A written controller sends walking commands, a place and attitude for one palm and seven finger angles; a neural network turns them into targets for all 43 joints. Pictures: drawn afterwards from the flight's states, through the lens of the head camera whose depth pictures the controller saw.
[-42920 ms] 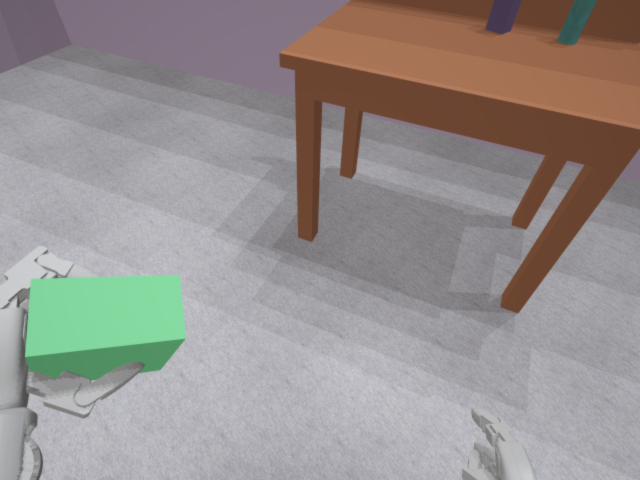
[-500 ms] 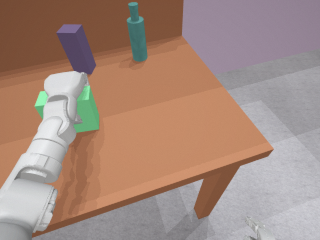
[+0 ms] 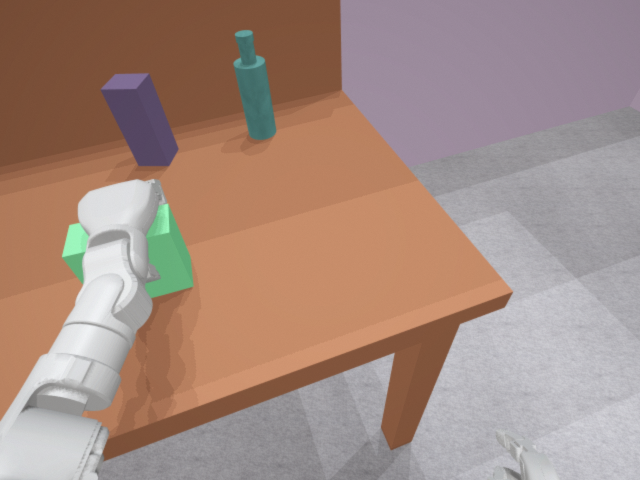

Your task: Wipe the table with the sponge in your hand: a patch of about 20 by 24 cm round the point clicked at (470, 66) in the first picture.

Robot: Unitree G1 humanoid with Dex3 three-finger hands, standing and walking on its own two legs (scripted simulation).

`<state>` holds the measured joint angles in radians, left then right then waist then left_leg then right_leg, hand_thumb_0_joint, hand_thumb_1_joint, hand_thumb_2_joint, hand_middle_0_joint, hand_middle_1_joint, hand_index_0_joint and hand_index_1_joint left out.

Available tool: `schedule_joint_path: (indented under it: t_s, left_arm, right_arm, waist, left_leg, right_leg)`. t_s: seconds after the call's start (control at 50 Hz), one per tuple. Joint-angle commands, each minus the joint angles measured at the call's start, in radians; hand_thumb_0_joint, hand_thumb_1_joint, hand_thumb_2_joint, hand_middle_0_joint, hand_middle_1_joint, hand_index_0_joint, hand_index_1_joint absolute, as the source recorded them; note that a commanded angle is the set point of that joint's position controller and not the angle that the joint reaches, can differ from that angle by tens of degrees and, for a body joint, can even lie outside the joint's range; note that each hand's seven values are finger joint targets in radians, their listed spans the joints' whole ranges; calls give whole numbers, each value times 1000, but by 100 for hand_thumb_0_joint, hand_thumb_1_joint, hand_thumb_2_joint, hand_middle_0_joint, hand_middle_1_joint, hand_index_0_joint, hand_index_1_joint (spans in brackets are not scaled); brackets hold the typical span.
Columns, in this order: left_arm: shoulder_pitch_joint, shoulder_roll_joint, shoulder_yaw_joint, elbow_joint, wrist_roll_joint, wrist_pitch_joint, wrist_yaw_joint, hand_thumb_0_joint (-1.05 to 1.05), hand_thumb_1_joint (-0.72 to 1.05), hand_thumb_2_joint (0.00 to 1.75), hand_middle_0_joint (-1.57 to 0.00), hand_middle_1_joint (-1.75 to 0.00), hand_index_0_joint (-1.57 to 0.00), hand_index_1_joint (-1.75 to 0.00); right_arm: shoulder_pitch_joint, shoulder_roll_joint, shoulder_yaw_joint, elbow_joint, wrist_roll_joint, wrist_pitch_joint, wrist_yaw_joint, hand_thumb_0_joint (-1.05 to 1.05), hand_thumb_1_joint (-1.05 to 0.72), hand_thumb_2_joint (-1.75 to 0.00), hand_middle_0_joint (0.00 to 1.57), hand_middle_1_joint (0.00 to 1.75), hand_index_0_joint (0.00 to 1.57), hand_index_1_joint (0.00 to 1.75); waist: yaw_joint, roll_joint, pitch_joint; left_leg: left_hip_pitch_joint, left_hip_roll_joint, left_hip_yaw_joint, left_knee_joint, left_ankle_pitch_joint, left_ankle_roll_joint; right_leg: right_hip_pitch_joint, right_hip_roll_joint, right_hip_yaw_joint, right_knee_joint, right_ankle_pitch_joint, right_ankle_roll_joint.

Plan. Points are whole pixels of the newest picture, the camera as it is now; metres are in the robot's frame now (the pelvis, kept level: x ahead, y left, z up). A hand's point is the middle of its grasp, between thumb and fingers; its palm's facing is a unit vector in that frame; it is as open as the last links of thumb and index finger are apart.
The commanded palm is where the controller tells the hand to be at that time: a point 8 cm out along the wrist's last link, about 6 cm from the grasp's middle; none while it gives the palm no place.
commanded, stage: wipe back along the middle lane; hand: left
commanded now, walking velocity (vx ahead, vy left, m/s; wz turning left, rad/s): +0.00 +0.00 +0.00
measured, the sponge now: (140, 266) +0.37 +0.29 +0.06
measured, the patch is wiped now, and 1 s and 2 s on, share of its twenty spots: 0.55 0.55 0.65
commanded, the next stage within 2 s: slide across to the third lane in 1.16 s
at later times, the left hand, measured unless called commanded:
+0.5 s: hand (139, 255) +0.35 +0.27 +0.11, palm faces +0.06 -0.03 -1.00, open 10.4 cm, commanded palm +0.30 +0.25 +0.13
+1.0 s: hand (139, 285) +0.30 +0.24 +0.11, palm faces +0.14 -0.10 -0.99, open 10.4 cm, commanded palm +0.25 +0.23 +0.14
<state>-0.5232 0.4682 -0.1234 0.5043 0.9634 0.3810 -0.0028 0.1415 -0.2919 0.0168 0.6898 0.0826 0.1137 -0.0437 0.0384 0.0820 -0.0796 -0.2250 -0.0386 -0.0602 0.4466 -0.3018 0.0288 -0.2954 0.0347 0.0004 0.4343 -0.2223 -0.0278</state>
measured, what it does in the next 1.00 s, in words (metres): stands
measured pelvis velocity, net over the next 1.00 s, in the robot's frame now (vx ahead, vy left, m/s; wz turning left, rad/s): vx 0.01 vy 0.02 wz -0.02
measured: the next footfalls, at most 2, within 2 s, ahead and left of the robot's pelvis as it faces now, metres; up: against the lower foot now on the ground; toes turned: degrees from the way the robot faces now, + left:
none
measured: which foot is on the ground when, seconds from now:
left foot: down 0.00-1.00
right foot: down 0.00-1.00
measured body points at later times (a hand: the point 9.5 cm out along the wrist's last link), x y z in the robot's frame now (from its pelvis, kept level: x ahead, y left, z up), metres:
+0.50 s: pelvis +0.00 +0.00 +0.00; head +0.00 -0.04 +0.45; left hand +0.34 +0.26 +0.16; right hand +0.19 -0.23 -0.11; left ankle -0.05 +0.11 -0.74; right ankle +0.00 -0.11 -0.74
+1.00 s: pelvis +0.01 +0.02 +0.00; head -0.01 -0.02 +0.44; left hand +0.29 +0.25 +0.17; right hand +0.24 -0.19 -0.09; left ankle -0.05 +0.11 -0.74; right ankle +0.00 -0.11 -0.74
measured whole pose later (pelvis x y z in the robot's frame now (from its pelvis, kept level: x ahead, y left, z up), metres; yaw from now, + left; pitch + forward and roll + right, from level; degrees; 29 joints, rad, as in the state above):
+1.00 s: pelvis +0.01 +0.02 +0.00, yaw -1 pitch +2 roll -1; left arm -0.10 0.38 -0.22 -0.11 0.98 0.58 0.02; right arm 0.04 -0.26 0.05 0.62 0.09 0.11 0.03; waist 0.10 0.11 -0.09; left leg -0.16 -0.05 -0.03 0.48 -0.34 0.05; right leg -0.25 0.02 0.03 0.48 -0.26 -0.01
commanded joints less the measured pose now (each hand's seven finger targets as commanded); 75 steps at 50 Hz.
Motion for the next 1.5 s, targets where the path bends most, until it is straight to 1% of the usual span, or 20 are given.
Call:
schedule_joint_path:
  t_s: [0.0, 0.06, 0.14, 0.16, 0.18, 0.32, 0.36, 0.42, 0.46, 0.58, 0.66, 0.78, 0.86, 0.88, 1.02, 1.18, 1.26, 1.38, 1.46, 1.48]
  left_arm:
    - [-200, 190, 42, -39, 15, -12, -32, 0, 10, 130, -120, -160, -120, -160]
    - [-181, 208, 64, -63, 19, -25, -35, 0, 10, 130, -120, -160, -120, -160]
    - [-83, 115, 9, -125, 2, -30, -28, 0, 10, 130, -120, -160, -120, -160]
    - [-50, 148, 57, -138, -4, -30, -24, 0, 10, 130, -120, -160, -120, -160]
    - [-39, 92, 4, -164, -11, -27, -24, 0, 10, 130, -120, -160, -120, -160]
    - [31, 69, -5, -232, -37, 47, -15, 0, 10, 130, -120, -160, -120, -160]
    - [79, 121, 53, -268, -43, 64, -12, 0, 10, 130, -120, -160, -120, -160]
    - [84, 43, -22, -298, -50, 88, -21, 0, 10, 130, -120, -160, -120, -160]
    - [152, 69, 17, -337, -53, 99, -21, 0, 10, 130, -120, -160, -120, -160]
    - [190, -1, -46, -438, -61, 138, -31, 0, 10, 130, -120, -160, -120, -160]
    - [245, 36, -1, -491, -57, 161, -27, 0, 10, 130, -120, -160, -120, -160]
    - [320, -82, -116, -593, -51, 189, -36, 0, 10, 130, -120, -160, -120, -160]
    - [357, -24, -62, -625, -38, 209, -28, 0, 10, 130, -120, -160, -120, -160]
    - [378, -86, -119, -645, -43, 211, -32, 0, 10, 130, -120, -160, -120, -160]
    - [422, -69, -99, -707, -57, 219, -27, 0, 10, 130, -120, -160, -120, -160]
    - [530, -87, -98, -801, -60, 210, -7, 0, 10, 130, -120, -160, -120, -160]
    - [441, -24, -48, -788, -49, 217, 8, 0, 10, 130, -120, -160, -120, -160]
    - [283, -98, -159, -817, -38, 232, 2, 0, 10, 130, -120, -160, -120, -160]
    - [213, -72, -155, -801, -28, 231, -7, 0, 10, 130, -120, -160, -120, -160]
    - [182, -116, -206, -807, -24, 229, -11, 0, 10, 130, -120, -160, -120, -160]
  right_arm:
    - [-89, -118, -29, -140, -3, -44, -14, 0, -90, -90, 20, 30, 20, 30]
    - [-105, -118, -27, -153, -3, -43, -13, 0, -90, -90, 20, 30, 20, 30]
    - [-113, -107, -32, -175, -1, -46, -2, 0, -90, -90, 20, 30, 20, 30]
    - [-125, -110, -32, -177, -2, -47, 0, 0, -90, -90, 20, 30, 20, 30]
    - [-124, -107, -33, -184, -3, -48, 2, 0, -90, -90, 20, 30, 20, 30]
    - [-159, -111, -30, -184, 6, -48, 5, 0, -90, -90, 20, 30, 20, 30]
    - [-184, -112, -28, -190, 4, -48, 5, 0, -90, -90, 20, 30, 20, 30]
    - [-185, -104, -23, -195, 6, -50, 7, 0, -90, -90, 20, 30, 20, 30]
    - [-213, -103, -21, -204, 4, -52, 11, 0, -90, -90, 20, 30, 20, 30]
    - [-229, -91, -13, -220, 6, -55, 22, 0, -90, -90, 20, 30, 20, 30]
    - [-257, -89, -11, -224, 6, -56, 29, 0, -90, -90, 20, 30, 20, 30]
    - [-273, -71, -2, -248, 7, -62, 55, 0, -90, -90, 20, 30, 20, 30]
    - [-300, -73, -3, -240, 5, -58, 64, 0, -90, -90, 20, 30, 20, 30]
    - [-288, -64, 1, -251, 6, -63, 69, 0, -90, -90, 20, 30, 20, 30]
    - [-308, -65, 2, -246, 3, -48, 71, 0, -90, -90, 20, 30, 20, 30]
    - [-312, -57, -1, -265, 0, -49, 80, 0, -90, -90, 20, 30, 20, 30]
    - [-329, -66, 0, -243, -3, -37, 63, 0, -90, -90, 20, 30, 20, 30]
    - [-328, -53, 0, -253, -3, -54, 52, 0, -90, -90, 20, 30, 20, 30]
    - [-351, -54, -1, -240, 0, -59, 50, 0, -90, -90, 20, 30, 20, 30]
    - [-335, -48, 1, -247, -2, -69, 50, 0, -90, -90, 20, 30, 20, 30]
  waist:
    - [-4, -132, -182]
    - [10, -87, -192]
    - [13, -94, -203]
    - [27, -108, -215]
    - [17, -115, -216]
    - [18, -150, -161]
    - [41, -136, -190]
    - [24, -149, -172]
    - [46, -130, -182]
    - [37, -143, -150]
    - [57, -131, -163]
    - [54, -120, -155]
    - [65, -120, -148]
    - [62, -123, -157]
    - [62, -124, -94]
    - [78, -135, -132]
    - [66, -143, -78]
    - [53, -99, -121]
    - [50, -97, -133]
    - [47, -104, -150]
  left_leg:
    - [-40, 3, 40, -35, 283, 21]
    - [-41, 2, 35, -33, 293, 18]
    - [-27, 2, 39, -17, 320, 17]
    - [-30, 5, 31, -19, 327, 18]
    - [-25, 4, 38, -15, 331, 19]
    - [-37, 7, 39, -22, 306, 17]
    - [-29, 8, 32, -25, 321, 15]
    - [-25, 9, 39, -21, 325, 15]
    - [-13, 11, 34, -20, 347, 13]
    - [2, 20, 34, -18, 372, 10]
    - [21, 24, 26, -19, 403, 4]
    - [38, 34, 22, -9, 469, 0]
    - [39, 37, 12, -8, 477, -5]
    - [41, 35, 21, 0, 492, -2]
    - [17, 40, 19, -21, 411, -2]
    - [10, 34, 27, -9, 380, 9]
    - [-4, 36, 17, -27, 302, 7]
    - [32, 28, 23, -19, 297, 22]
    - [47, 28, 10, -32, 277, 22]
    - [49, 22, 23, -21, 289, 27]
  right_leg:
    - [190, -22, -3, -27, 266, -36]
    - [187, -21, 11, -21, 269, -44]
    - [188, -20, 3, -12, 303, -41]
    - [197, -18, 12, -10, 306, -45]
    - [202, -19, 1, -6, 318, -39]
    - [183, -18, 0, -8, 303, -33]
    - [207, -18, 10, 1, 309, -37]
    - [198, -19, -4, 1, 318, -31]
    - [209, -18, 4, 9, 334, -37]
    - [193, -16, -15, 16, 335, -33]
    - [205, -10, -3, 24, 348, -40]
    - [194, -10, -28, 42, 352, -37]
    - [196, 1, -4, 49, 359, -46]
    - [203, -6, -25, 57, 366, -40]
    - [188, -2, -18, 45, 316, -42]
    - [214, 2, -4, 57, 304, -44]
    - [174, 12, 34, 35, 236, -50]
    - [175, -1, 7, 33, 204, -47]
    - [178, 7, 35, 23, 185, -53]
    - [188, -2, 11, 29, 194, -47]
